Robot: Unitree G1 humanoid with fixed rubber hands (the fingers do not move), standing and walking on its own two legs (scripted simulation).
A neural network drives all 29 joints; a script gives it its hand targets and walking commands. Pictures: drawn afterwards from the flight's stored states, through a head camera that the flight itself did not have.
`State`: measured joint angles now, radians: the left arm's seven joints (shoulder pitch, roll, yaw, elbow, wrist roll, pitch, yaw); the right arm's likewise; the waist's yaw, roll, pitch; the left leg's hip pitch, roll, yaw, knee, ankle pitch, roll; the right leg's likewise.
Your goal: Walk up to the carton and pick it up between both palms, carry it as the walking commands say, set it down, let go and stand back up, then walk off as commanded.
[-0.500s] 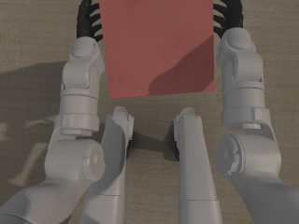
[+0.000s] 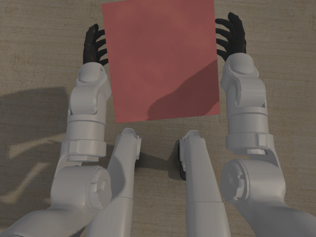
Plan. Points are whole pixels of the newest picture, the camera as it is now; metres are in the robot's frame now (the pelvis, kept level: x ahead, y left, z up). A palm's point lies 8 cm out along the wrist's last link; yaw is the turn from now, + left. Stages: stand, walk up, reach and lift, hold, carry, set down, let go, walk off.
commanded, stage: reach and lift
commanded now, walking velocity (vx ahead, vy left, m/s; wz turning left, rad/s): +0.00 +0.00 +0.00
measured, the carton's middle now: (163, 67) +0.48 +0.01 -0.12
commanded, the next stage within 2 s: none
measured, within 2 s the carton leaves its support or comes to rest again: neither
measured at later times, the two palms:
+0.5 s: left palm (76, 46) +0.44 +0.16 +0.05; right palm (257, 40) +0.46 -0.14 +0.06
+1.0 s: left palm (42, 17) +0.44 +0.16 +0.14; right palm (287, 24) +0.45 -0.14 +0.13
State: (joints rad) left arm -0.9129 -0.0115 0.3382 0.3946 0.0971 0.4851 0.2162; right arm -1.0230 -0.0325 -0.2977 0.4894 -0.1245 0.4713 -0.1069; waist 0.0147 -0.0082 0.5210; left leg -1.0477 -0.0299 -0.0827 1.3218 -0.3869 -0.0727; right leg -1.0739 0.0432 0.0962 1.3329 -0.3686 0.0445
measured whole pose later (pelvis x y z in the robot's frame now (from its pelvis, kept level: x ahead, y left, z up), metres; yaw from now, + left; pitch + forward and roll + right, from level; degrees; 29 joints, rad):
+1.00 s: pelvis +0.13 +0.01 +0.14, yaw +0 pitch +4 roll +0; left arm -0.33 -0.17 0.29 0.43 0.25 0.55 0.08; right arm -0.38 0.13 -0.29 0.55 -0.26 0.51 -0.11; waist 0.03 0.00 -0.06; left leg -0.39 0.00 -0.08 0.59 -0.28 -0.04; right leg -0.41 0.01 0.09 0.60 -0.26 0.03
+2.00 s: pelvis +0.13 +0.00 +0.15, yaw +0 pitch -6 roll +1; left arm -0.33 -0.17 0.28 0.32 0.32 0.74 0.01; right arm -0.35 0.17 -0.27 0.37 -0.29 0.75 -0.11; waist 0.02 -0.01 0.00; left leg -0.10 0.01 -0.08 0.38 -0.19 -0.04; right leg -0.13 0.01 0.09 0.42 -0.19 0.02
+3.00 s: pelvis +0.13 +0.00 +0.15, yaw +0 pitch -6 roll +0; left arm -0.27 -0.15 0.21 0.25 0.28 0.75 0.01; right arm -0.29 0.16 -0.24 0.30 -0.27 0.74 -0.10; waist 0.01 0.00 0.00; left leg -0.10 0.01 -0.09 0.39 -0.19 -0.04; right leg -0.13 0.01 0.08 0.41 -0.19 0.02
